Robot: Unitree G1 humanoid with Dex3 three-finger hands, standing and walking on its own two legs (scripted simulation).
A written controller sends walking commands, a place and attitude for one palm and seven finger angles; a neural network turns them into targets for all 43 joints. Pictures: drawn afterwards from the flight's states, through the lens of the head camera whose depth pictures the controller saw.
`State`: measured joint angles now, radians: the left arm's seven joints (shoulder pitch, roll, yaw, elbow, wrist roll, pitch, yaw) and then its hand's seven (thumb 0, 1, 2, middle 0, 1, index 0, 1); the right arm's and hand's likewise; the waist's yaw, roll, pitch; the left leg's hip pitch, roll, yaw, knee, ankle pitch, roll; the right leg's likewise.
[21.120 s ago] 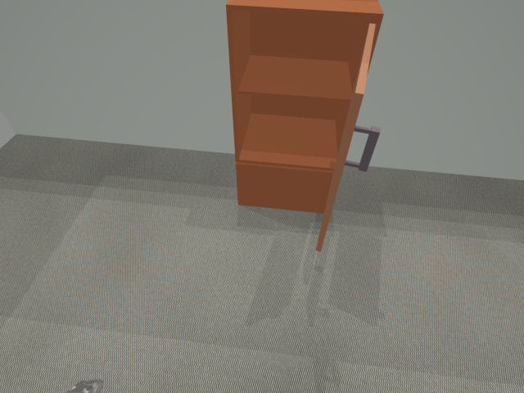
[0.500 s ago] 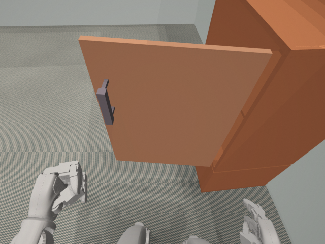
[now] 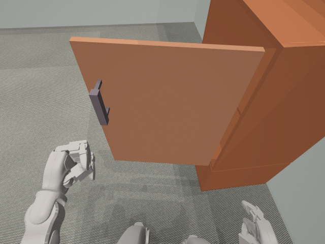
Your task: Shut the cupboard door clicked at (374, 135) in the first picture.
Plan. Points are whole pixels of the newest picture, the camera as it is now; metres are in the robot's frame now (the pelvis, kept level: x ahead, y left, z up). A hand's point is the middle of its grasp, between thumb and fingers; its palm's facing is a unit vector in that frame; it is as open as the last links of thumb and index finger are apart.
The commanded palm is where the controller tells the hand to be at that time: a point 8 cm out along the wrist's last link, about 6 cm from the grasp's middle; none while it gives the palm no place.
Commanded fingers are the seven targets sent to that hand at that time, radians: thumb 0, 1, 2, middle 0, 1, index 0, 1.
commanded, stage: bring the fist close to the handle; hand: left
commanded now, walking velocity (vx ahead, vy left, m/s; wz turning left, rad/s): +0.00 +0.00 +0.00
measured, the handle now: (101, 103) +0.47 +0.20 +0.06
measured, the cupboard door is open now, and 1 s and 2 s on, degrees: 80 80 68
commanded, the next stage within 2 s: push the door shut along its arc in 1.04 s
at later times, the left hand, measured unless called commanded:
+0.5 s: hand (101, 139) +0.35 +0.17 +0.06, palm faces +0.00 -1.00 -0.01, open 3.1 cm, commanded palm +0.33 +0.22 +0.06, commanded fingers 0.00 0.90 0.90 -1.30 -1.50 -1.30 -1.50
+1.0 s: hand (106, 134) +0.36 +0.17 +0.06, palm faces +0.02 -1.00 -0.02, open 3.1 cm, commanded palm +0.34 +0.21 +0.06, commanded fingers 0.00 0.90 0.90 -1.30 -1.50 -1.30 -1.50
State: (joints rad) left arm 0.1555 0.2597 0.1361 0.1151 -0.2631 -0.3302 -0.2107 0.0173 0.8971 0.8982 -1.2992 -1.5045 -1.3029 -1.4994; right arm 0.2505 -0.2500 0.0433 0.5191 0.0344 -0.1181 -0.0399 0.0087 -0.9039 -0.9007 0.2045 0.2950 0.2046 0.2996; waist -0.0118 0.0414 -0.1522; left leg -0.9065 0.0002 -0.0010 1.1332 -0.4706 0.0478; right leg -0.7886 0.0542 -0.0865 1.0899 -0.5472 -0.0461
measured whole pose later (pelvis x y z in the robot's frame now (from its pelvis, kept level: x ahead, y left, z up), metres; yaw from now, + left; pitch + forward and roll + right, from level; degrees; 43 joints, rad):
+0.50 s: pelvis +0.00 +0.00 +0.00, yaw -1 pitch +15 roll -2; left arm -0.17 0.25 0.17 0.44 -0.23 -0.38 -0.18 0.02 0.90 0.90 -1.30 -1.50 -1.30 -1.50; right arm 0.25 -0.26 0.03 0.58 0.04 -0.08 -0.03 0.01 -0.91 -0.90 0.20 0.29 0.20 0.30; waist -0.03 0.03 -0.14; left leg -0.91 0.00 0.02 1.10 -0.46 0.05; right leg -0.81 0.05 -0.06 1.08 -0.53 -0.04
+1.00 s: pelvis +0.00 +0.00 +0.01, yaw -1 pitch +15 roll -2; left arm -0.24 0.23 0.17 0.56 -0.20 -0.44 -0.13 0.02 0.90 0.90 -1.30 -1.50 -1.30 -1.50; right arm 0.29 -0.26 0.01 0.60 0.03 -0.03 -0.01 0.01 -0.91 -0.90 0.20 0.29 0.20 0.30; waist -0.04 0.03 -0.14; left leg -0.90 0.00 0.03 1.07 -0.44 0.05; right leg -0.80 0.05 -0.05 1.06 -0.52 -0.04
